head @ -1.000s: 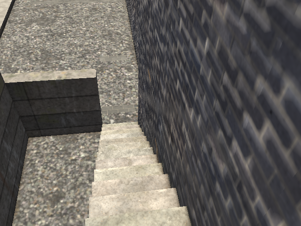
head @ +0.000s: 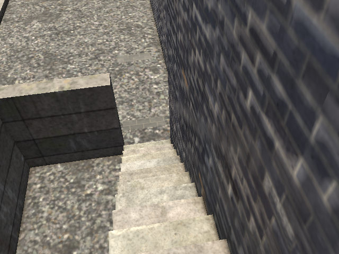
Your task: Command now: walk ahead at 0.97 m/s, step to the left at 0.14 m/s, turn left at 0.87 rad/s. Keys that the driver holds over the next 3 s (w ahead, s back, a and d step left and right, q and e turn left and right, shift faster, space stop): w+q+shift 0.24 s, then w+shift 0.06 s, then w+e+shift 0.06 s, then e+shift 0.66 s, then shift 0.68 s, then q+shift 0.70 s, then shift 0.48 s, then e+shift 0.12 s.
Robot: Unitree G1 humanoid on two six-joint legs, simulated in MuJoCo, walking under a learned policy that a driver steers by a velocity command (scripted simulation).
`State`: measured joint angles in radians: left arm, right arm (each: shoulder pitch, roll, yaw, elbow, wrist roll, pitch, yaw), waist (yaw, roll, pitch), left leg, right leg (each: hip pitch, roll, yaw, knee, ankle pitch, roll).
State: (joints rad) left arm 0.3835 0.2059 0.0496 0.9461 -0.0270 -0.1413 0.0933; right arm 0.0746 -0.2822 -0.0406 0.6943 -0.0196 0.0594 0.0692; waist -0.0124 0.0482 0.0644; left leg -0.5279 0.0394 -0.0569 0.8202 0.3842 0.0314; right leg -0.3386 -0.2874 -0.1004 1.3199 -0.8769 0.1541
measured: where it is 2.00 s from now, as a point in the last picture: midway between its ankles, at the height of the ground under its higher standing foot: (170, 215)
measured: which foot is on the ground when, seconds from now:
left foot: up 0.00-0.02, down 0.04-0.54, up 0.56-0.70, down 0.72-0.76, up 0.78-0.86, down 0.88-1.00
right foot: down 0.00-0.04, up 0.06-0.66, down 0.68-1.00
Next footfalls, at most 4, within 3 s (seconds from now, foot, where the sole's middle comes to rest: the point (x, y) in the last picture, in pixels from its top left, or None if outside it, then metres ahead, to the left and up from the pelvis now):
0.04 left None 0.11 0.14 -0.84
0.68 right None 0.64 0.07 -1.23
0.72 left None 0.38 0.16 -0.99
0.88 left None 0.51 0.19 -1.07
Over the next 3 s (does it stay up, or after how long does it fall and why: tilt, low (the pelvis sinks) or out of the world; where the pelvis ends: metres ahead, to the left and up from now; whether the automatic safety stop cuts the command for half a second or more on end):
stays up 0.90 0.23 -0.76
